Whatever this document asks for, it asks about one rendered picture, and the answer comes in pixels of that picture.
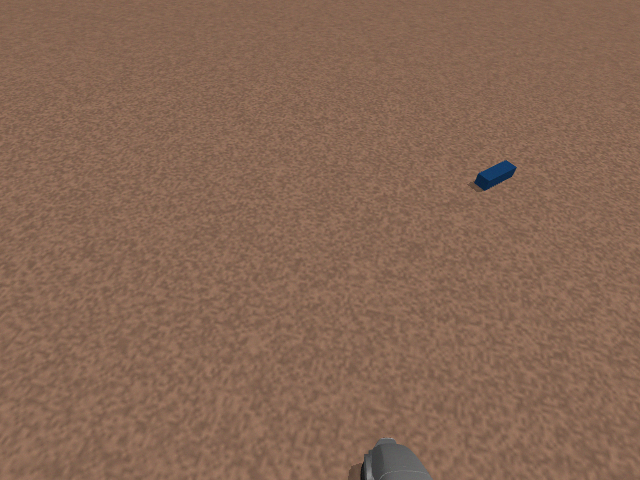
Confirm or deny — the carton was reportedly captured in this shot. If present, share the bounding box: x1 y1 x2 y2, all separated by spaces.
474 160 517 191

